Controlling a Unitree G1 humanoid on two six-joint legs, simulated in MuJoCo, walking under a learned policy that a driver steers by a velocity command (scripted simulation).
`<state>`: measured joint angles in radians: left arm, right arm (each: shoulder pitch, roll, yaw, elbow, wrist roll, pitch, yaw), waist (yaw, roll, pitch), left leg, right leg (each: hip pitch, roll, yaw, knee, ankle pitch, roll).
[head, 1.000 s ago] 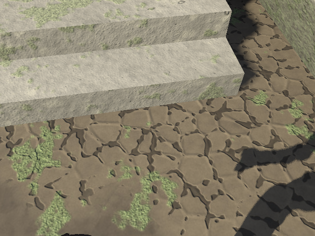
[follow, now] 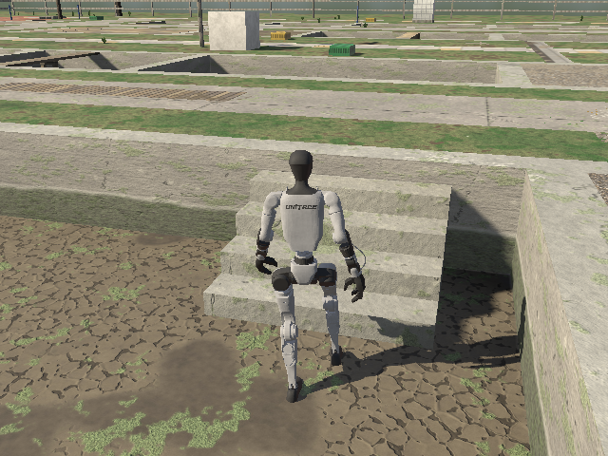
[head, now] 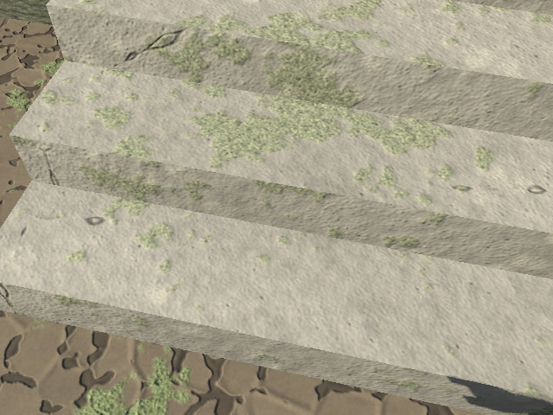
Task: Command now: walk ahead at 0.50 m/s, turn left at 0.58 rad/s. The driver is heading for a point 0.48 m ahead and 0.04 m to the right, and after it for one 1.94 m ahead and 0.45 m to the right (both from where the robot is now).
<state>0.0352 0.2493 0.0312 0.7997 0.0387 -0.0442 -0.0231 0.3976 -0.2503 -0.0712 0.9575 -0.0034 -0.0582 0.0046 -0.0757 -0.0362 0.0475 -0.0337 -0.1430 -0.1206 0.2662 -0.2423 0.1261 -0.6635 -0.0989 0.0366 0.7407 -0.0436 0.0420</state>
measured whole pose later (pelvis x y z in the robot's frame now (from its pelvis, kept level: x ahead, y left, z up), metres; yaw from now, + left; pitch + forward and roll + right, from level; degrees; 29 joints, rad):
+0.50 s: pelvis +0.25 -0.04 +0.00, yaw +7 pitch +1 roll -1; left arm 0.39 0.21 0.03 0.97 0.02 -0.10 -0.01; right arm 0.10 -0.24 -0.01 0.86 -0.04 -0.04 0.03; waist 0.05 0.05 0.03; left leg -0.52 0.04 0.00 0.75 -0.20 0.01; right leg -0.10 0.05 -0.06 0.26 -0.18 -0.05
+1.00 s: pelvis +0.43 -0.01 +0.00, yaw -7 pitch +3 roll +0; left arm 0.06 0.12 0.01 0.69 0.03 0.04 0.04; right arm 0.54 -0.18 0.00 1.11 -0.04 -0.12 0.00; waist -0.01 -0.02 -0.03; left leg -0.08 0.05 0.23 0.35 -0.32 0.01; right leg -1.24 0.00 0.02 2.17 -0.46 -0.11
